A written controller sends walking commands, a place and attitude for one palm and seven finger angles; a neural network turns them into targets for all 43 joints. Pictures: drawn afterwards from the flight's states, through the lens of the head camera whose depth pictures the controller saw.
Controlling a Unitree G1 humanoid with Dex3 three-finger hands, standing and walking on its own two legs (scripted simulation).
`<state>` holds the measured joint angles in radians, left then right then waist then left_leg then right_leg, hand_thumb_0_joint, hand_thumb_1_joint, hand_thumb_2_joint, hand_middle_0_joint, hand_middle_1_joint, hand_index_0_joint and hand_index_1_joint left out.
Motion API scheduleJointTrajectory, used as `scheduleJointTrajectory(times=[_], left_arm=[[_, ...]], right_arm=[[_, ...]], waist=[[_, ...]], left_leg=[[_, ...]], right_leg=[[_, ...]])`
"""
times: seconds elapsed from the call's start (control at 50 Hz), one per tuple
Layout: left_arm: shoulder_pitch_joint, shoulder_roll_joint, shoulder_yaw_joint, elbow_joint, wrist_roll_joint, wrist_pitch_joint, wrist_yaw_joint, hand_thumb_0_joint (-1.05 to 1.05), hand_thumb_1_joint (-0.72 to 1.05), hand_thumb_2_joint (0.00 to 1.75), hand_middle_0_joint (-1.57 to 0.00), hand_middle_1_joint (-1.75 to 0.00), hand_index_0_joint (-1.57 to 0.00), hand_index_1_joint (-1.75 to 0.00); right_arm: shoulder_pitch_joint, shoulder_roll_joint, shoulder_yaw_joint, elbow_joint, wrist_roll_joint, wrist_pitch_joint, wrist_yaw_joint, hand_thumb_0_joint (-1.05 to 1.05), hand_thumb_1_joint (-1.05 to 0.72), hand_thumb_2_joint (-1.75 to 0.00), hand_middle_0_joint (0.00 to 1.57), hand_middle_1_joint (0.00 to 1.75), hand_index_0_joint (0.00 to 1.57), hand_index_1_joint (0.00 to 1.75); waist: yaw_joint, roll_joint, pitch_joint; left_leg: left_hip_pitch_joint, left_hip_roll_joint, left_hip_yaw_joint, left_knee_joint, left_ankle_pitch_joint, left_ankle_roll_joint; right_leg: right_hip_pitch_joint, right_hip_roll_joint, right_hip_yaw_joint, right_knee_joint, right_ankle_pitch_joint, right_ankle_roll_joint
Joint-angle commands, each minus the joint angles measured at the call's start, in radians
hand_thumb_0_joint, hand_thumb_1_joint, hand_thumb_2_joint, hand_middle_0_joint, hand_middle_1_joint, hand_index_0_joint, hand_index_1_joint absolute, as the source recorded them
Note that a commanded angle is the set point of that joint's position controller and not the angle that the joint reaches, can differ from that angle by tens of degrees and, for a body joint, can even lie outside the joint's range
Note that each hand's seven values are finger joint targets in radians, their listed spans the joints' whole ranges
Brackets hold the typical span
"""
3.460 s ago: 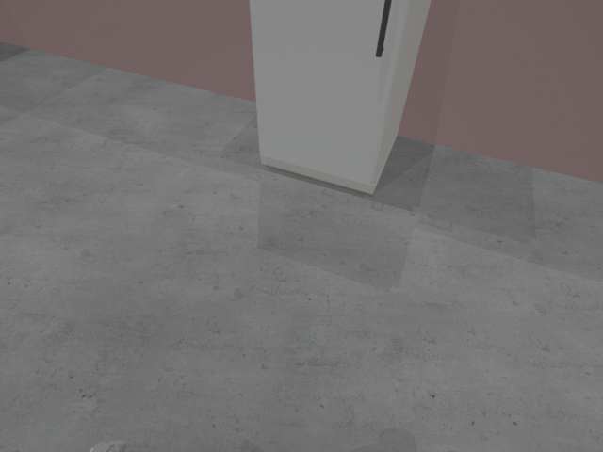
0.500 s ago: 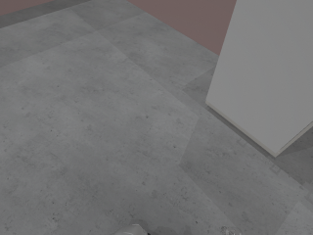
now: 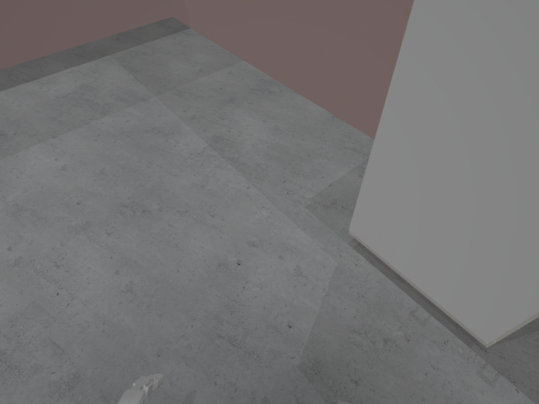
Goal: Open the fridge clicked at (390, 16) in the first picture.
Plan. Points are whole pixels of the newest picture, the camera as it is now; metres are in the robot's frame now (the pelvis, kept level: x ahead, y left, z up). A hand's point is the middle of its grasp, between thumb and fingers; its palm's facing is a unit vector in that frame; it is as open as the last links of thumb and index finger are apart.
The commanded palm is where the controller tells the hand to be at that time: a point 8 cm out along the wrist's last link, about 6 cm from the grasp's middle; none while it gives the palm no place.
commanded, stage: turn to face it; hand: right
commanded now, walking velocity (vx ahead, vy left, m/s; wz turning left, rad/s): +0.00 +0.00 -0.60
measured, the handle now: out of the picture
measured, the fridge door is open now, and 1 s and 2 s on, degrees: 0 0 0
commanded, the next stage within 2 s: take the last steps up to it in 1.44 s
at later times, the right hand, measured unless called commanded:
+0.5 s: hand (376, 395) +0.17 -0.16 -0.13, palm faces +0.26 +0.93 -0.25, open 7.3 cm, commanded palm none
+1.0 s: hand out of the picture +0.06 -0.24 -0.15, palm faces +0.54 +0.80 -0.25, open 7.4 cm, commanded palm none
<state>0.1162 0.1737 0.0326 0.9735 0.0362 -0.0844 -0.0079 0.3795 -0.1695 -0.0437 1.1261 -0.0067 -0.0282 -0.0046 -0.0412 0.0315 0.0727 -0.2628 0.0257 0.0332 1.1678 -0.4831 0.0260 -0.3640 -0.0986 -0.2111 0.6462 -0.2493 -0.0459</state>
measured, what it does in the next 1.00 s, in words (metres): walks ahead, turning right: left foot, then right foot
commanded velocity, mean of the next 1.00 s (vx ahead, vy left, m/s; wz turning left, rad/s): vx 0.00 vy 0.00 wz -0.59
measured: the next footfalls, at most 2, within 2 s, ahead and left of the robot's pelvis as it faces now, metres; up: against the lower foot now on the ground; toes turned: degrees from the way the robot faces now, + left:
left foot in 0.30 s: +0.18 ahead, +0.13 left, +0.00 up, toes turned +0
right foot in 0.76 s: +0.13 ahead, -0.11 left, +0.00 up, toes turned -32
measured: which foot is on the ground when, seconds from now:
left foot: up 0.00-0.28, down 0.30-0.76, up 0.78-1.00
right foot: down 0.00-0.32, up 0.34-0.74, down 0.76-1.00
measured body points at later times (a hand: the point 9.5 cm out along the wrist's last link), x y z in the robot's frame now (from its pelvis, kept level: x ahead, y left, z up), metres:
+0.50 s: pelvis +0.11 +0.04 +0.02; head +0.14 +0.07 +0.47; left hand +0.18 +0.27 -0.15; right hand +0.15 -0.21 -0.11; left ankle +0.14 +0.13 -0.72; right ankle +0.05 -0.09 -0.63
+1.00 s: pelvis +0.11 -0.01 +0.02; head +0.14 -0.06 +0.46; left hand +0.33 +0.16 -0.11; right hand +0.03 -0.28 -0.13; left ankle +0.18 +0.15 -0.63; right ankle +0.10 -0.09 -0.72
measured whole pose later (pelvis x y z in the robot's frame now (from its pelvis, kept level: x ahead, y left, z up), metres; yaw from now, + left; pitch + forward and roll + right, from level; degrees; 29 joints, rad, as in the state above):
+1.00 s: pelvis +0.11 -0.01 +0.02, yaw -31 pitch +1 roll +2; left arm 0.15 0.23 0.05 0.90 0.02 0.02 -0.01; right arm 0.18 -0.27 -0.08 0.91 -0.02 0.06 -0.01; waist -0.01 0.02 0.09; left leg -0.50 0.11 0.02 1.12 -0.37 -0.11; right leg -0.30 0.02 -0.04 0.49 -0.20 -0.07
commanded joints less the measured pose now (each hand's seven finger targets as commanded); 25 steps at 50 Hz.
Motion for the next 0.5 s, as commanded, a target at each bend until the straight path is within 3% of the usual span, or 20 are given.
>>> scheduleJointTrajectory(times=[0.0, 0.04, 0.08, 0.14, 0.18, 0.22, 0.24, 0.26, 0.28, 0.3, 0.32, 0.34, 0.36, 0.4, 0.44, 0.48], left_arm=[[0.209, 0.101, 0.014, 0.042, -0.01, 0.003, 0.031, 0.0, 0.9, 0.9, -0.2, -0.3, -0.2, -0.3], [0.156, 0.098, 0.009, 0.041, -0.017, 0.004, 0.031, 0.0, 0.9, 0.9, -0.2, -0.3, -0.2, -0.3], [0.143, 0.093, 0.02, 0.038, -0.018, 0.013, 0.028, 0.0, 0.9, 0.9, -0.2, -0.3, -0.2, -0.3], [0.166, 0.124, 0.034, 0.036, -0.017, 0.03, 0.026, 0.0, 0.9, 0.9, -0.2, -0.3, -0.2, -0.3], [0.164, 0.144, 0.043, 0.034, -0.016, 0.048, 0.024, 0.0, 0.9, 0.9, -0.2, -0.3, -0.2, -0.3], [0.153, 0.157, 0.051, 0.024, -0.015, 0.065, 0.022, 0.0, 0.9, 0.9, -0.2, -0.3, -0.2, -0.3], [0.138, 0.16, 0.053, 0.017, -0.015, 0.071, 0.022, 0.0, 0.9, 0.9, -0.2, -0.3, -0.2, -0.3], [0.127, 0.154, 0.055, 0.009, -0.018, 0.077, 0.018, 0.0, 0.9, 0.9, -0.2, -0.3, -0.2, -0.3], [0.16, 0.097, 0.05, -0.002, -0.027, 0.079, 0.012, 0.0, 0.9, 0.9, -0.2, -0.3, -0.2, -0.3], [0.173, 0.044, 0.042, -0.033, -0.025, 0.082, 0.011, 0.0, 0.9, 0.9, -0.2, -0.3, -0.2, -0.3], [0.162, 0.093, 0.054, -0.038, -0.024, 0.101, 0.016, 0.0, 0.9, 0.9, -0.2, -0.3, -0.2, -0.3], [0.161, 0.09, 0.055, -0.023, -0.02, 0.112, 0.013, 0.0, 0.9, 0.9, -0.2, -0.3, -0.2, -0.3], [0.165, 0.083, 0.057, -0.005, -0.018, 0.118, 0.008, 0.0, 0.9, 0.9, -0.2, -0.3, -0.2, -0.3], [0.177, 0.078, 0.054, 0.0, -0.015, 0.12, -0.001, 0.0, 0.9, 0.9, -0.2, -0.3, -0.2, -0.3], [0.161, 0.072, 0.054, -0.009, -0.017, 0.126, -0.006, 0.0, 0.9, 0.9, -0.2, -0.3, -0.2, -0.3], [0.115, 0.072, 0.051, -0.028, -0.017, 0.13, -0.009, 0.0, 0.9, 0.9, -0.2, -0.3, -0.2, -0.3]], right_arm=[[-0.046, -0.039, -0.017, -0.095, -0.013, -0.013, 0.006, 0.0, -0.9, -0.9, 0.2, 0.3, 0.2, 0.3], [0.02, -0.009, -0.011, -0.083, -0.011, 0.008, 0.004, 0.0, -0.9, -0.9, 0.2, 0.3, 0.2, 0.3], [0.005, 0.004, -0.008, -0.092, -0.013, 0.019, -0.001, 0.0, -0.9, -0.9, 0.2, 0.3, 0.2, 0.3], [-0.073, -0.007, -0.01, -0.13, -0.016, 0.021, -0.005, 0.0, -0.9, -0.9, 0.2, 0.3, 0.2, 0.3], [-0.105, -0.022, -0.017, -0.151, -0.014, 0.024, -0.008, 0.0, -0.9, -0.9, 0.2, 0.3, 0.2, 0.3], [-0.108, -0.046, -0.023, -0.165, -0.011, 0.022, -0.011, 0.0, -0.9, -0.9, 0.2, 0.3, 0.2, 0.3], [-0.087, -0.058, -0.029, -0.165, -0.008, 0.019, -0.012, 0.0, -0.9, -0.9, 0.2, 0.3, 0.2, 0.3], [-0.054, -0.086, -0.036, -0.162, -0.01, 0.012, -0.014, 0.0, -0.9, -0.9, 0.2, 0.3, 0.2, 0.3], [-0.038, -0.157, -0.047, -0.163, -0.02, -0.002, -0.022, 0.0, -0.9, -0.9, 0.2, 0.3, 0.2, 0.3], [-0.005, -0.254, -0.067, -0.173, -0.024, -0.002, -0.027, 0.0, -0.9, -0.9, 0.2, 0.3, 0.2, 0.3], [-0.017, -0.25, -0.059, -0.187, -0.017, 0.008, -0.03, 0.0, -0.9, -0.9, 0.2, 0.3, 0.2, 0.3], [-0.098, -0.203, -0.058, -0.202, -0.015, 0.003, -0.035, 0.0, -0.9, -0.9, 0.2, 0.3, 0.2, 0.3], [-0.147, -0.174, -0.048, -0.215, -0.013, 0.007, -0.035, 0.0, -0.9, -0.9, 0.2, 0.3, 0.2, 0.3], [-0.164, -0.14, -0.031, -0.224, -0.011, 0.004, -0.033, 0.0, -0.9, -0.9, 0.2, 0.3, 0.2, 0.3], [-0.147, -0.139, -0.032, -0.222, -0.014, 0.003, -0.035, 0.0, -0.9, -0.9, 0.2, 0.3, 0.2, 0.3], [-0.124, -0.148, -0.035, -0.219, -0.018, 0.007, -0.037, 0.0, -0.9, -0.9, 0.2, 0.3, 0.2, 0.3]], waist=[[0.06, -0.156, -0.004], [0.011, -0.19, -0.032], [0.006, -0.188, -0.03], [0.031, -0.155, -0.046], [0.038, -0.194, -0.056], [0.03, -0.193, -0.068], [0.013, -0.184, -0.081], [-0.008, -0.131, -0.098], [-0.008, 0.062, -0.138], [-0.018, 0.31, -0.169], [-0.02, 0.218, -0.161], [0.012, 0.225, -0.116], [0.034, 0.178, -0.083], [0.05, 0.136, -0.093], [0.046, 0.15, -0.097], [0.03, 0.149, -0.086]], left_leg=[[-0.241, 0.089, -0.035, 0.094, 0.111, -0.027], [-0.142, 0.096, 0.01, -0.063, 0.113, -0.046], [-0.102, 0.089, 0.039, -0.21, 0.146, -0.066], [-0.084, 0.065, 0.065, -0.362, 0.204, -0.085], [-0.07, 0.046, 0.079, -0.422, 0.212, -0.092], [-0.026, 0.03, 0.083, -0.509, 0.217, -0.092], [0.03, 0.029, 0.081, -0.594, 0.262, -0.092], [0.11, 0.054, 0.063, -0.707, 0.343, -0.09], [0.256, 0.225, -0.098, -0.799, 0.477, -0.049], [0.297, 0.467, -0.297, -0.853, 0.686, 0.055], [0.183, 0.504, -0.27, -0.869, 0.63, 0.117], [0.127, 0.451, -0.214, -0.891, 0.557, 0.104], [0.111, 0.402, -0.144, -0.882, 0.522, 0.084], [0.147, 0.335, -0.008, -0.831, 0.638, 0.055], [0.173, 0.328, 0.057, -0.821, 0.689, 0.055], [0.182, 0.338, 0.078, -0.818, 0.697, 0.07]], right_leg=[[0.15, -0.268, 0.25, -0.373, 0.426, -0.084], [0.07, -0.212, 0.153, -0.381, 0.447, -0.076], [0.036, -0.175, 0.141, -0.388, 0.411, -0.089], [0.06, -0.171, 0.199, -0.357, 0.384, -0.108], [0.082, -0.169, 0.237, -0.329, 0.343, -0.107], [0.086, -0.163, 0.276, -0.279, 0.324, -0.094], [0.072, -0.149, 0.285, -0.232, 0.298, -0.074], [0.04, -0.107, 0.259, -0.16, 0.219, -0.032], [-0.087, -0.009, 0.172, 0.015, 0.028, 0.034], [-0.21, 0.092, 0.105, 0.26, -0.361, 0.086], [-0.169, 0.059, 0.188, 0.428, -0.384, 0.078], [-0.194, 0.026, 0.223, 0.502, -0.317, 0.082], [-0.203, 0.015, 0.206, 0.557, -0.25, 0.091], [-0.219, 0.014, 0.185, 0.567, -0.172, 0.106], [-0.215, 0.011, 0.17, 0.521, -0.147, 0.116], [-0.207, 0.013, 0.149, 0.45, -0.156, 0.123]])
